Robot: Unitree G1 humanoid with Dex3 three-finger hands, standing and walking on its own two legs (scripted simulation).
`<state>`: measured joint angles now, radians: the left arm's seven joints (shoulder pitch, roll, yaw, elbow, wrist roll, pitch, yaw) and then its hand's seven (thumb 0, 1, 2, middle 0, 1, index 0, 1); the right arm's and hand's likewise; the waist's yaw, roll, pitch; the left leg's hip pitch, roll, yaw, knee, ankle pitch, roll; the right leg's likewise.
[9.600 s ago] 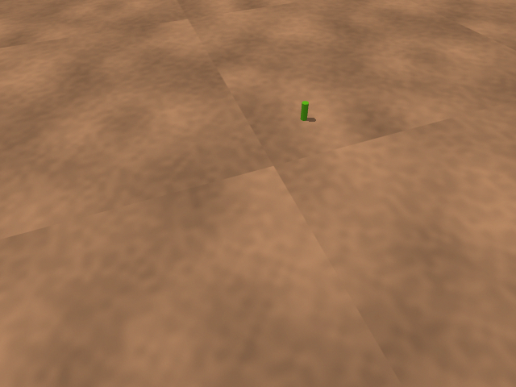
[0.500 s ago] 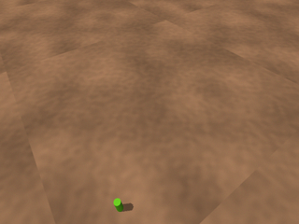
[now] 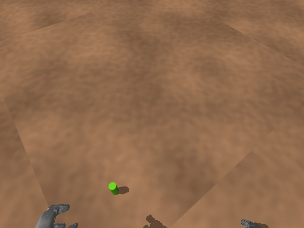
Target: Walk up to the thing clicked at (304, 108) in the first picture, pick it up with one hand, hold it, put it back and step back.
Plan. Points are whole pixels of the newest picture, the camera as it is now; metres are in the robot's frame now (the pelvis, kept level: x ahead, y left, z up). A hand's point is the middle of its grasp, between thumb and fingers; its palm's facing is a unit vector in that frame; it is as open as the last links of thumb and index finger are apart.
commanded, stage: rise first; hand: left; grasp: from above
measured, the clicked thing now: (114, 188) +0.41 +0.23 -0.70
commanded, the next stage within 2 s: none
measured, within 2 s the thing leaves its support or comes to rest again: neither
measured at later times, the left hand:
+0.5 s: hand out of the picture +0.13 +0.26 -0.21, palm faces -0.15 -0.88 -0.45, open 13.8 cm
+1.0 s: hand (83, 217) +0.23 +0.29 -0.40, palm faces -0.43 -0.50 -0.75, open 13.5 cm
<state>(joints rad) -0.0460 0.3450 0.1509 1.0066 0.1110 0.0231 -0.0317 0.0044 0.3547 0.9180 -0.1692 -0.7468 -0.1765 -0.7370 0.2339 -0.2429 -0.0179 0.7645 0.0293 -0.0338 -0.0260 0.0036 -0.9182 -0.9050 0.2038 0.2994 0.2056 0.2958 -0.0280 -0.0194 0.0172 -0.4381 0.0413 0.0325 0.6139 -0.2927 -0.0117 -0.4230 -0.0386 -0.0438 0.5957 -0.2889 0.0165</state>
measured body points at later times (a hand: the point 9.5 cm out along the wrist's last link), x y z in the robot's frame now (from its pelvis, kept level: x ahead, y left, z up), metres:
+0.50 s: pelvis -0.01 +0.00 -0.07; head +0.09 +0.02 +0.36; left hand +0.13 +0.31 -0.18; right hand +0.16 -0.25 -0.16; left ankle +0.01 +0.13 -0.73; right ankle +0.00 -0.13 -0.73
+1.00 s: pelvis -0.06 +0.00 -0.25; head +0.13 +0.02 +0.16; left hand +0.25 +0.31 -0.35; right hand +0.13 -0.27 -0.37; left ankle +0.01 +0.13 -0.73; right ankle +0.00 -0.13 -0.73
